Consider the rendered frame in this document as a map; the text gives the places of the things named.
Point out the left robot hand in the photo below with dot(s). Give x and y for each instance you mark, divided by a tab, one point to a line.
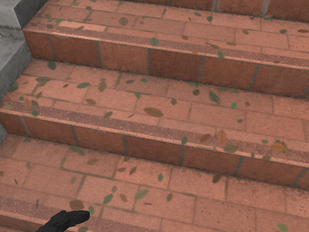
63	220

